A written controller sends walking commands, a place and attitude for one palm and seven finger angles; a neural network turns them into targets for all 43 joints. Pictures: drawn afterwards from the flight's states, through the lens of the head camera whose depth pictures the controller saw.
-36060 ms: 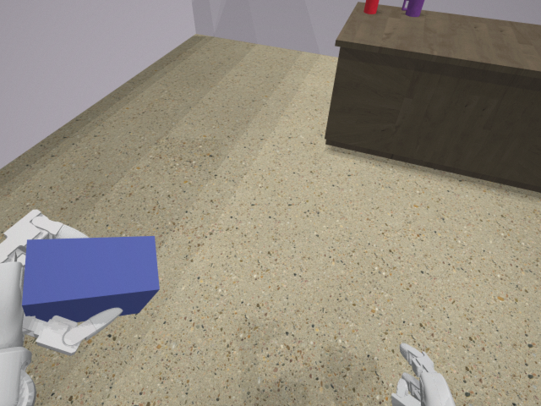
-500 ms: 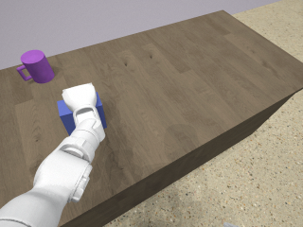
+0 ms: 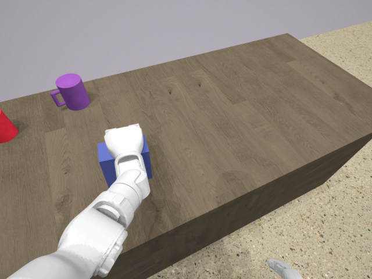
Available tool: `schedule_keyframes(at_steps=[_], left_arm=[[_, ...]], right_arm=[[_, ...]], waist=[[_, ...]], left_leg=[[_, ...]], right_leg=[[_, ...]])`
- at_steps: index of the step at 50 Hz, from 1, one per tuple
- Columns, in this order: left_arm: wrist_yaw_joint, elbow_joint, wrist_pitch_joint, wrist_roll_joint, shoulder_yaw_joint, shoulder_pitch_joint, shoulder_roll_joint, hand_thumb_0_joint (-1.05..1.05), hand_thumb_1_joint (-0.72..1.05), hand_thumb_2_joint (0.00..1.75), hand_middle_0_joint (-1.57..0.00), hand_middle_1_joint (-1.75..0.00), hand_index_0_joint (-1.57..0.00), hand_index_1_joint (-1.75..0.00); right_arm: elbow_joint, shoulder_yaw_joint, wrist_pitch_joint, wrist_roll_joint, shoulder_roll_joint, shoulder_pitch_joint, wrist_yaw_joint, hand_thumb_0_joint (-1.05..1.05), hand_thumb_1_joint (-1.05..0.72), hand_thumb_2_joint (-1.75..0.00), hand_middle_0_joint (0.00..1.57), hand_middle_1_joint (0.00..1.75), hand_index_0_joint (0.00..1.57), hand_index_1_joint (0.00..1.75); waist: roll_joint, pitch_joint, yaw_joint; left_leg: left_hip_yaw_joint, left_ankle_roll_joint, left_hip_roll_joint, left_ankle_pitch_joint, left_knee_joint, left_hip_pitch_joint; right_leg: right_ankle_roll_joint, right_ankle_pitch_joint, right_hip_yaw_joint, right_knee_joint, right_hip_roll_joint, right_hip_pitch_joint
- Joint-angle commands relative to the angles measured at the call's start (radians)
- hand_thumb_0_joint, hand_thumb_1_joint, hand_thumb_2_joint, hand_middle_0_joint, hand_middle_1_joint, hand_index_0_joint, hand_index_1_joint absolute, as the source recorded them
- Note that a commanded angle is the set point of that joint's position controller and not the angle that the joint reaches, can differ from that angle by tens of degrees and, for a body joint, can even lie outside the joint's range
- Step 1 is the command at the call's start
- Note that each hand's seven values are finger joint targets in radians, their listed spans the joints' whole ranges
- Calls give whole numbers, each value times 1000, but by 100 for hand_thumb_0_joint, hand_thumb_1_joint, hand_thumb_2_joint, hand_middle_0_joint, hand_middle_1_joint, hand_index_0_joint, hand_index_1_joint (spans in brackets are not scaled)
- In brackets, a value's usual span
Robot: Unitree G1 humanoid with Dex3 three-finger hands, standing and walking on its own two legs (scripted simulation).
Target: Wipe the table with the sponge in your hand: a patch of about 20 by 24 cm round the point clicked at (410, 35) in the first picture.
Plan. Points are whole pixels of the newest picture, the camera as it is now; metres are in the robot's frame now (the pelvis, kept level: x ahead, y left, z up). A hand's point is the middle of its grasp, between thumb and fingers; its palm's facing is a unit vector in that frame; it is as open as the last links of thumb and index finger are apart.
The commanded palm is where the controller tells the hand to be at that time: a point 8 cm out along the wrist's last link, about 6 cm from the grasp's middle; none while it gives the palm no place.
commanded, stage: wipe back along the third lane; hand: left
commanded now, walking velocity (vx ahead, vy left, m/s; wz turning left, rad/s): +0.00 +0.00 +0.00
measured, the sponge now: (127, 166) +0.40 +0.18 -0.05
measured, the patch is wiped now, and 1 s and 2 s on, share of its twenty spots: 1.00 1.00 1.00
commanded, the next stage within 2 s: slide back across to the middle lane in 0.64 s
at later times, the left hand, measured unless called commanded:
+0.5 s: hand (136, 169) +0.36 +0.14 +0.00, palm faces -0.06 -0.02 -1.00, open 10.3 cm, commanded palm +0.32 +0.12 +0.03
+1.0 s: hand (132, 186) +0.32 +0.14 +0.00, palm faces -0.06 -0.08 -1.00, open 10.3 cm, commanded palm +0.28 +0.14 +0.05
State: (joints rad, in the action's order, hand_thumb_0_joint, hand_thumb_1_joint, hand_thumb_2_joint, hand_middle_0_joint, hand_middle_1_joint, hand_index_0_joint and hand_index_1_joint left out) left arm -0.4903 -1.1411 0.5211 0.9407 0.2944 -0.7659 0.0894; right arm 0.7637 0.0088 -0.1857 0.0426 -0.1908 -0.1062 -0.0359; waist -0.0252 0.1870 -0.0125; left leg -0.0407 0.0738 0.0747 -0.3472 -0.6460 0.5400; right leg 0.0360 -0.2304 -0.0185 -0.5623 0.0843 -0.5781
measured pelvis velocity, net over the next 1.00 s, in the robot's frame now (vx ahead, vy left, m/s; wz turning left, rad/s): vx -0.01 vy -0.04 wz -0.02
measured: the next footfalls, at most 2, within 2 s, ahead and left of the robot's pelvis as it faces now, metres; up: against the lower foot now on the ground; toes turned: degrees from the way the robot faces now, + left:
none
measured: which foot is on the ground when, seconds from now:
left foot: down 0.00-1.00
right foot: down 0.00-1.00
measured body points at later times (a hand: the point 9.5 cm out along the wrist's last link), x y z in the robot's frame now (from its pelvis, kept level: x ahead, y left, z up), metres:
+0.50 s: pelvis -0.01 -0.02 +0.01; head +0.01 -0.03 +0.46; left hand +0.36 +0.14 +0.05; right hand +0.16 -0.25 -0.11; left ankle -0.03 +0.07 -0.72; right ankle +0.02 -0.10 -0.72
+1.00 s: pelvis -0.01 -0.04 +0.01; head -0.02 -0.05 +0.46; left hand +0.32 +0.14 +0.06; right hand +0.21 -0.25 -0.08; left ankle -0.03 +0.07 -0.72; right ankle +0.02 -0.10 -0.72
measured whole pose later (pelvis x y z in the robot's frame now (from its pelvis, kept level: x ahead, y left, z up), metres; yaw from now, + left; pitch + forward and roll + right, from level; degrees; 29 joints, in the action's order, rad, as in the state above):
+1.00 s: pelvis -0.01 -0.04 +0.01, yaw -1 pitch +6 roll +0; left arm -0.40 -0.71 0.58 0.95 0.33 -0.36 0.11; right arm 0.68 -0.02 -0.23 0.07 -0.21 -0.01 0.02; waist -0.03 0.15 0.04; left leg -0.02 0.03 0.05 -0.29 -0.51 0.32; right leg 0.08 -0.18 -0.04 -0.48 0.11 -0.40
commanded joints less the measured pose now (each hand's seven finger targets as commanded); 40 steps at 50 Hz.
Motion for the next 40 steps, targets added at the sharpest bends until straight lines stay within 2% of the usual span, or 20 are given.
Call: schedule_keyframes(at_steps=[1, 2, 8, 9, 10, 11, 13, 16, 17, 18, 21, 24, 26, 31, 32, 34, 36, 37, 40], left_arm=[[8, 66, 8, -3, 16, -252, -13, 0, 10, 130, -120, -160, -120, -160], [5, 74, 5, -12, -15, -258, 11, 0, 10, 130, -120, -160, -120, -160], [4, 93, 10, -11, -12, -199, 20, 0, 10, 130, -120, -160, -120, -160], [5, 91, 14, -12, -5, -164, 8, 0, 10, 130, -120, -160, -120, -160], [9, 105, 15, -13, 13, -170, -7, 0, 10, 130, -120, -160, -120, -160], [10, 112, 14, -14, 29, -179, -25, 0, 10, 130, -120, -160, -120, -160], [11, 124, 13, -17, 21, -140, -21, 0, 10, 130, -120, -160, -120, -160], [15, 146, 17, -20, 54, -118, -54, 0, 10, 130, -120, -160, -120, -160], [14, 164, 13, -27, 31, -109, -37, 0, 10, 130, -120, -160, -120, -160], [14, 160, 17, -22, 39, -87, -34, 0, 10, 130, -120, -160, -120, -160], [16, 184, 28, -18, 67, -40, -62, 0, 10, 130, -120, -160, -120, -160], [16, 218, 35, -26, 41, -9, -28, 0, 10, 130, -120, -160, -120, -160], [22, 239, 46, -21, 75, 11, -58, 0, 10, 130, -120, -160, -120, -160], [30, 296, 61, -20, 80, 73, -51, 0, 10, 130, -120, -160, -120, -160], [33, 315, 62, -26, 56, 94, -33, 0, 10, 130, -120, -160, -120, -160], [38, 345, 71, -21, 76, 130, -37, 0, 10, 130, -120, -160, -120, -160], [47, 363, 78, -14, 111, 105, -60, 0, 10, 130, -120, -160, -120, -160], [47, 365, 80, -14, 74, 90, -25, 0, 10, 130, -120, -160, -120, -160], [48, 410, 86, -9, 35, 99, 38, 0, 10, 130, -120, -160, -120, -160]], right_arm=[[-110, 33, 33, 7, -145, 65, 14, 0, -90, -90, 20, 30, 20, 30], [-113, 33, 37, 8, -145, 72, 17, 0, -90, -90, 20, 30, 20, 30], [-119, 31, 42, 9, -145, 86, 24, 0, -90, -90, 20, 30, 20, 30], [-124, 30, 42, 11, -142, 89, 23, 0, -90, -90, 20, 30, 20, 30], [-128, 30, 42, 13, -140, 98, 23, 0, -90, -90, 20, 30, 20, 30], [-128, 32, 43, 13, -138, 100, 24, 0, -90, -90, 20, 30, 20, 30], [-132, 35, 45, 15, -139, 104, 21, 0, -90, -90, 20, 30, 20, 30], [-139, 34, 45, 16, -135, 116, 17, 0, -90, -90, 20, 30, 20, 30], [-145, 35, 46, 18, -136, 125, 18, 0, -90, -90, 20, 30, 20, 30], [-144, 33, 43, 17, -137, 126, 19, 0, -90, -90, 20, 30, 20, 30], [-153, 33, 40, 16, -134, 140, 13, 0, -90, -90, 20, 30, 20, 30], [-165, 30, 33, 17, -133, 161, 16, 0, -90, -90, 20, 30, 20, 30], [-173, 29, 29, 19, -129, 175, 13, 0, -90, -90, 20, 30, 20, 30], [-192, 25, 16, 20, -126, 205, 16, 0, -90, -90, 20, 30, 20, 30], [-200, 26, 15, 20, -128, 218, 17, 0, -90, -90, 20, 30, 20, 30], [-207, 22, 8, 21, -126, 226, 18, 0, -90, -90, 20, 30, 20, 30], [-210, 19, 3, 24, -123, 239, 20, 0, -90, -90, 20, 30, 20, 30], [-209, 19, 3, 25, -128, 244, 23, 0, -90, -90, 20, 30, 20, 30], [-218, 11, 2, 23, -123, 257, 38, 0, -90, -90, 20, 30, 20, 30]], waist=[[83, 243, -39], [103, 249, -33], [101, 245, -19], [88, 248, -10], [79, 233, -16], [85, 230, -21], [86, 233, -10], [93, 223, -10], [108, 243, -1], [110, 228, 0], [123, 215, 5], [117, 212, 18], [113, 196, 19], [131, 189, 29], [147, 199, 41], [142, 192, 39], [131, 152, 25], [136, 147, 32], [120, 157, 43]], left_leg=[[-11, -71, -70, 312, 95, -114], [-11, -65, -69, 313, 97, -105], [1, -60, -60, 273, 114, -99], [4, -62, -57, 264, 122, -97], [5, -63, -58, 252, 123, -101], [7, -61, -59, 248, 124, -108], [5, -60, -57, 249, 126, -110], [8, -58, -56, 248, 129, -120], [7, -57, -55, 256, 130, -117], [9, -57, -52, 251, 131, -115], [13, -56, -50, 251, 132, -118], [15, -55, -43, 237, 140, -111], [17, -56, -41, 231, 145, -116], [19, -54, -36, 230, 150, -126], [16, -53, -36, 237, 151, -128], [20, -54, -31, 232, 151, -129], [19, -53, -31, 207, 157, -137], [13, -53, -32, 201, 162, -131], [21, -52, -24, 180, 175, -136]], right_leg=[[42, 280, 12, 35, -39, 233], [43, 293, 10, 36, -42, 252], [42, 286, -8, 54, -46, 290], [43, 268, -7, 56, -46, 295], [42, 255, -8, 63, -46, 284], [41, 247, -8, 66, -45, 279], [44, 247, -10, 68, -45, 289], [44, 253, -12, 74, -45, 291], [45, 268, -14, 71, -46, 312], [44, 266, -16, 73, -45, 313], [44, 286, -20, 76, -48, 323], [44, 281, -32, 82, -51, 350], [45, 272, -31, 87, -52, 345], [45, 285, -47, 96, -55, 374], [47, 300, -51, 97, -54, 387], [44, 306, -60, 97, -57, 399], [44, 261, -59, 111, -56, 370], [47, 248, -64, 115, -53, 366], [42, 214, -81, 127, -59, 403]])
